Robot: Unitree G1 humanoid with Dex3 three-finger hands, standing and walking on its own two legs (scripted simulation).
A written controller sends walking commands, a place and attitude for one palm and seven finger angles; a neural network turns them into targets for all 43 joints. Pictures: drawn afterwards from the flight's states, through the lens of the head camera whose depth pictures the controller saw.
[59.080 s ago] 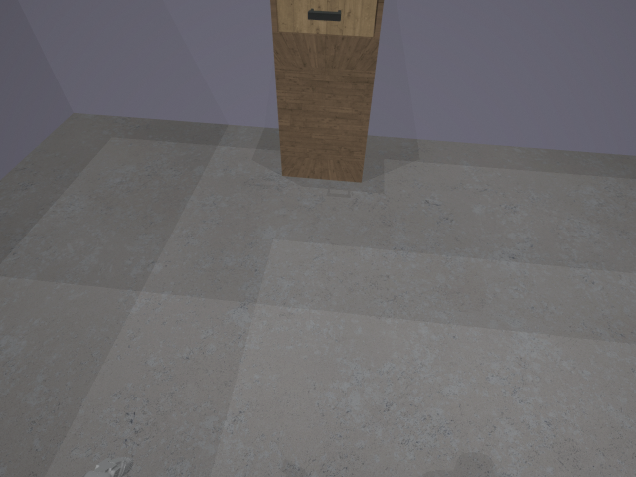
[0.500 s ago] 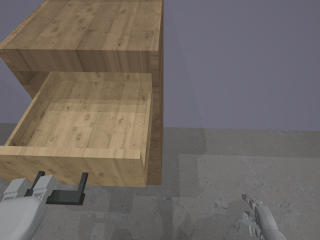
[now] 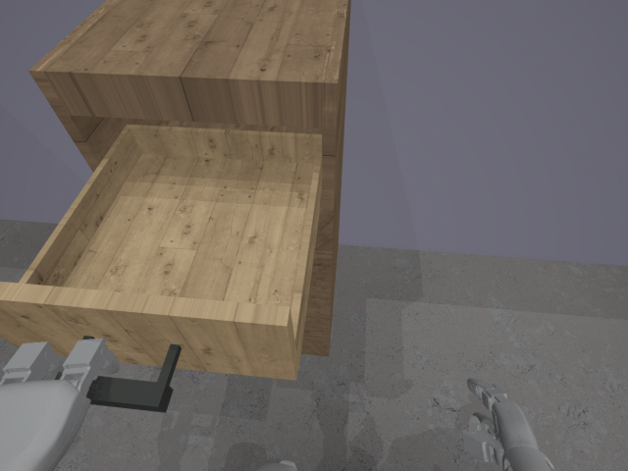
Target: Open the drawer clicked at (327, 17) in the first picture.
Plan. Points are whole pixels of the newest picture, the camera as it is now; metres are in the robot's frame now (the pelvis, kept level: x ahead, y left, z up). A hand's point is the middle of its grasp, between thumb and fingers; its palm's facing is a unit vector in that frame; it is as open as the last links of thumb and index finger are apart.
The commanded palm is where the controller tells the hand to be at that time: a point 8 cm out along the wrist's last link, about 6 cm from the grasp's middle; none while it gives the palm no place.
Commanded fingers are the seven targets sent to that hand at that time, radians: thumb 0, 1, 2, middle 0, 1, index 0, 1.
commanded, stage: open the thumb to release the handle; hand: left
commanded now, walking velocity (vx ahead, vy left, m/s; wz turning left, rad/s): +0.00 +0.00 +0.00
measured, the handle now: (120, 370) +0.20 +0.24 +0.06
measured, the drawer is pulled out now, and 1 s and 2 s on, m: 0.29 0.29 0.29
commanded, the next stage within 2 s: lift the hand off the handle in 0.40 s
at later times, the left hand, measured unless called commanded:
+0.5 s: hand (58, 435) +0.13 +0.29 +0.04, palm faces -0.03 -0.05 -1.00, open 13.2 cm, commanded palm +0.11 +0.28 +0.09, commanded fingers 0.00 -0.50 0.30 -0.30 -1.20 -0.30 -1.20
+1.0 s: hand (70, 411) +0.15 +0.28 +0.06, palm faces +0.02 -0.04 -1.00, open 13.5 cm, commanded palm +0.13 +0.27 +0.12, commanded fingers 0.00 -0.50 0.30 -0.30 -1.20 -0.30 -1.20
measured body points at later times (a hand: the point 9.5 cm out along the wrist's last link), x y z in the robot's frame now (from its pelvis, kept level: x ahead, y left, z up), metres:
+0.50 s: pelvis -0.01 -0.02 +0.01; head +0.02 -0.03 +0.46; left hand +0.13 +0.29 +0.10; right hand +0.20 -0.24 -0.08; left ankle -0.01 +0.09 -0.69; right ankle -0.02 -0.12 -0.69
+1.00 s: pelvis -0.01 -0.01 +0.01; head +0.02 -0.03 +0.46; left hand +0.15 +0.28 +0.11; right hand +0.20 -0.22 -0.08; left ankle -0.01 +0.09 -0.69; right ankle -0.02 -0.12 -0.69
